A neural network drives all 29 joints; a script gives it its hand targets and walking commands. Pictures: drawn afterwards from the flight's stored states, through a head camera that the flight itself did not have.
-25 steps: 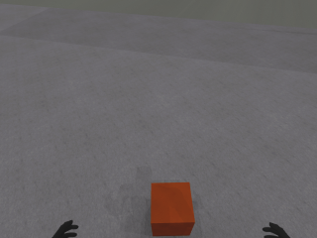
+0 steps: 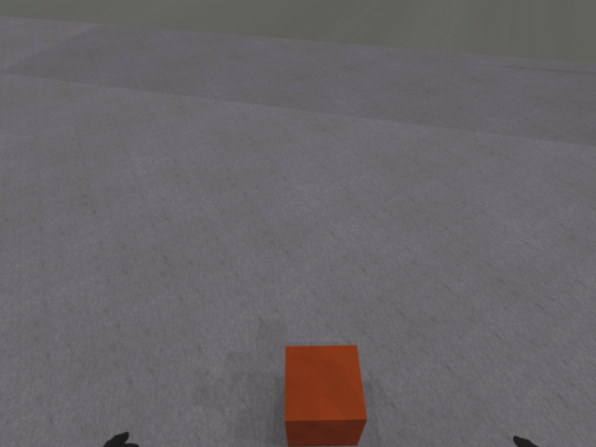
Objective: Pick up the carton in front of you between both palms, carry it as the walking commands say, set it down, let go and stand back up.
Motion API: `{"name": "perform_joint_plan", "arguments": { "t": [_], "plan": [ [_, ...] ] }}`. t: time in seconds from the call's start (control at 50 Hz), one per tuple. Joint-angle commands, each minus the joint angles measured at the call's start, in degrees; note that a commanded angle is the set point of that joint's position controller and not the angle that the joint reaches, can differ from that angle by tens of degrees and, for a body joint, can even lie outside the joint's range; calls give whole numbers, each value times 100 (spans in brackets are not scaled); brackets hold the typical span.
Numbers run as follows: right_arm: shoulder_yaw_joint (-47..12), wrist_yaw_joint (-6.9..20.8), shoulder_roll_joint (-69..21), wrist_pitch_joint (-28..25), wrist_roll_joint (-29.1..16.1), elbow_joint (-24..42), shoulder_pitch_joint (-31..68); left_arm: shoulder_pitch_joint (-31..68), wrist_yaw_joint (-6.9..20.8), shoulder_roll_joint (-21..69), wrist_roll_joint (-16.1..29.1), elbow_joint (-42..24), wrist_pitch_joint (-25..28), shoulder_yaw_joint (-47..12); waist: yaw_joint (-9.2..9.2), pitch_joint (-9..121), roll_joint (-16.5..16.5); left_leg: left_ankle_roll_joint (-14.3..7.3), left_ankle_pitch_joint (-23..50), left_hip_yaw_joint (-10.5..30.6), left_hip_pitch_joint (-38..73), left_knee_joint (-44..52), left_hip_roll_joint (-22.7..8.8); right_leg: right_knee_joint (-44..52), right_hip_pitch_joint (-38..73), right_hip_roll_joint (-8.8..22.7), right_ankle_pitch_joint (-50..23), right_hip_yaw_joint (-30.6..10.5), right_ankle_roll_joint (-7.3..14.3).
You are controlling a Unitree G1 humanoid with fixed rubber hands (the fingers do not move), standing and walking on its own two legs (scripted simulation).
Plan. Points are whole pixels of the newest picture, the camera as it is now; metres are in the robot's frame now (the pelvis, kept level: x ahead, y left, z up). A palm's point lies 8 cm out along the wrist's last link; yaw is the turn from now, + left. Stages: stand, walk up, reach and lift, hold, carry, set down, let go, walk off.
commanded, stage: stand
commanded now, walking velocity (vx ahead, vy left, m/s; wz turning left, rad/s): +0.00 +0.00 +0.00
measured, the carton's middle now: (321, 396) +0.44 -0.03 -0.65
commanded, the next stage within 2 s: none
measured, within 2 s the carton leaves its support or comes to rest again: neither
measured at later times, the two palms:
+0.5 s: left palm out of the picture +0.08 +0.30 -0.10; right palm out of the picture +0.08 -0.31 -0.10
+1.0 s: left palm out of the picture +0.07 +0.31 -0.10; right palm out of the picture +0.07 -0.31 -0.10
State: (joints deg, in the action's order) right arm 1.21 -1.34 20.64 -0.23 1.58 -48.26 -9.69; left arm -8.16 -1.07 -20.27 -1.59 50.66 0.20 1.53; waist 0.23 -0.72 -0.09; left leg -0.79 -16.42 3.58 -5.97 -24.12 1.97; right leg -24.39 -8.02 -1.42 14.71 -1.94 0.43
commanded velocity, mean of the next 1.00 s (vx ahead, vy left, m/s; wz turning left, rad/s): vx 0.00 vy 0.00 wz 0.00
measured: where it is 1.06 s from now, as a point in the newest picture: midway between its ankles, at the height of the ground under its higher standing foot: outside the picture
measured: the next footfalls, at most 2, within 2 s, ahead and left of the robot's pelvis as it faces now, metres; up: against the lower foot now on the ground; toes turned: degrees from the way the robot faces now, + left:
none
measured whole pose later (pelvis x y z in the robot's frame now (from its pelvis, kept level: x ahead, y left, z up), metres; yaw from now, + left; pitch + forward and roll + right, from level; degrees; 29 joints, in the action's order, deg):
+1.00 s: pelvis -0.02 +0.00 +0.01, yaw +0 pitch -3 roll +0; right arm 0.4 -0.9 22.1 -0.7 0.9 -57.7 -7.4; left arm -6.2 -0.6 -22.0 -0.8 59.8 0.6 0.6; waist 0.4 -1.8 -0.1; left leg -0.6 -12.3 3.4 -4.5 -19.4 1.8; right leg -19.9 -6.7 -1.4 10.6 -2.2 0.5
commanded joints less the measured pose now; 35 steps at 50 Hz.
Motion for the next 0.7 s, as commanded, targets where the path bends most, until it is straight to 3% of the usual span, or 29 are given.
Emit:
{"name": "perform_joint_plan", "arguments": {
  "t": [0.0,0.68],
  "plan": [
    [195,-16,913,-78,-6,221,195,228,-14,-898,7,-213,73,182,5,164,-6,9,1478,516,-219,391,-652,314,219,629,-1388,-571,50],
    [116,17,1074,-102,-62,-576,359,336,23,-1101,61,573,91,93,15,44,6,-34,1081,574,-168,742,-730,665,249,722,-1110,-678,77]
  ]
}}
